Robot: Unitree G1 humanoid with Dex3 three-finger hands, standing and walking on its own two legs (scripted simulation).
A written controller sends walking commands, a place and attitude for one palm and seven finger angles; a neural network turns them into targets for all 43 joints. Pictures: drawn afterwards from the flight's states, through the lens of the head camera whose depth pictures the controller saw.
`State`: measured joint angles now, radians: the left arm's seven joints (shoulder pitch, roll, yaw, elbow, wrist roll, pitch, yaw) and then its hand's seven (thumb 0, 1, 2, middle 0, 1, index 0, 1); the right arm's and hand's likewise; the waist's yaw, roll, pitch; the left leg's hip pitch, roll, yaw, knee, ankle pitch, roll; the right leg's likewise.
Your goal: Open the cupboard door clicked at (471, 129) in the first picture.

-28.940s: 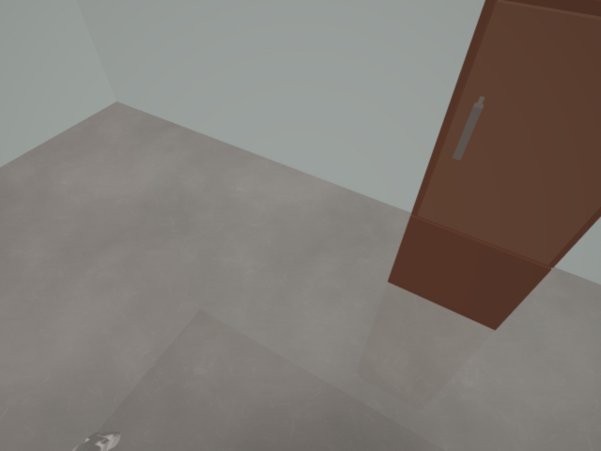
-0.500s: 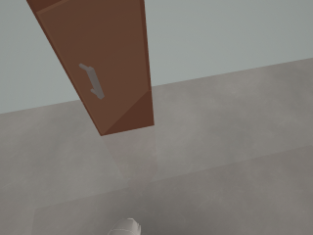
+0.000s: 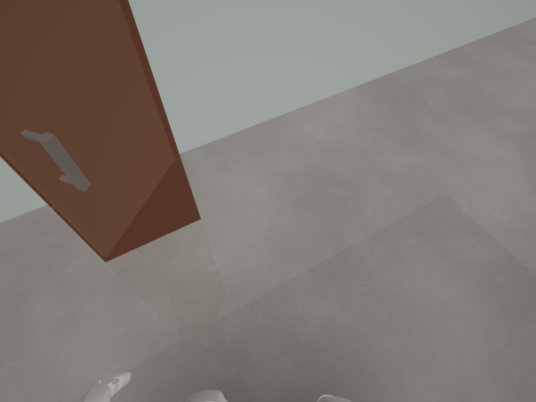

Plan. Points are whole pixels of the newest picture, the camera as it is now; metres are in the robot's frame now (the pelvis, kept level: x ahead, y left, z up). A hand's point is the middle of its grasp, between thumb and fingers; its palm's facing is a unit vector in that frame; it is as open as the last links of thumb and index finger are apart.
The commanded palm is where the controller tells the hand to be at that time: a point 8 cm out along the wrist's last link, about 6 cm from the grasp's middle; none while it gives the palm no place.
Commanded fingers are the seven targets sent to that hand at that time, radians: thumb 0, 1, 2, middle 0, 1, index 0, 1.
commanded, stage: walk to a spot facing it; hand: left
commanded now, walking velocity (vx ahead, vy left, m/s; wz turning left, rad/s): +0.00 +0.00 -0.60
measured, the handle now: (57, 161) +0.49 +0.43 +0.02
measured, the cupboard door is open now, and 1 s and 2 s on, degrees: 41 41 41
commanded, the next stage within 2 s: turn to face it in 1.92 s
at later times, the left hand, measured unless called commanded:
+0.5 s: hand (178, 369) +0.18 +0.17 -0.14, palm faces -0.31 -0.93 -0.20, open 7.4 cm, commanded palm none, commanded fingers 0.00 0.90 0.90 -0.20 -0.30 -0.20 -0.30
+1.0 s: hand (227, 303) +0.30 +0.11 -0.16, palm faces -0.53 -0.83 -0.17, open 7.4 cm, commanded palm none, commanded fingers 0.00 0.90 0.90 -0.20 -0.30 -0.20 -0.30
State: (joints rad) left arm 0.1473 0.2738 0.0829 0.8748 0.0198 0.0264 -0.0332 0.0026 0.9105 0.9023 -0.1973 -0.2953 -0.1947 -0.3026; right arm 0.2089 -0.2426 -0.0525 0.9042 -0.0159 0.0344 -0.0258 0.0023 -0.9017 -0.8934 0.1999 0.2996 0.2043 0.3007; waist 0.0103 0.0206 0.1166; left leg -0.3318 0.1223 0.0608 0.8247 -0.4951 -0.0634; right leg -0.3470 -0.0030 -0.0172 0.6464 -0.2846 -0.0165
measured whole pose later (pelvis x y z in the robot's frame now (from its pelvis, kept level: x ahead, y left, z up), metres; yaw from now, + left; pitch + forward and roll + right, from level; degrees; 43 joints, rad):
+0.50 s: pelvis +0.01 +0.01 +0.02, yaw -18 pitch +2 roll -2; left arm 0.13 0.24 0.08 0.89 0.02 0.06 -0.06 0.00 0.91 0.90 -0.20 -0.30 -0.19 -0.30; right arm 0.29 -0.21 -0.03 0.93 -0.04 0.00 -0.02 0.00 -0.90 -0.89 0.20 0.30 0.20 0.30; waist -0.02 0.02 0.08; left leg -0.26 0.15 0.14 0.53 -0.29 -0.04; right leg -0.36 -0.01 -0.08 0.75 -0.46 0.03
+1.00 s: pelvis +0.14 -0.04 +0.02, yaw -36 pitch +1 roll -1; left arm 0.23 0.24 0.10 0.99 0.03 0.02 -0.06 0.01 0.91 0.90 -0.20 -0.30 -0.19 -0.30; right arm 0.24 -0.18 -0.03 0.91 -0.04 -0.08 -0.01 0.00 -0.91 -0.89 0.20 0.30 0.20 0.30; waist 0.02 -0.04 0.07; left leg -0.29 0.09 0.14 0.53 -0.25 -0.01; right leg -0.51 -0.04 -0.02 1.19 -0.35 -0.01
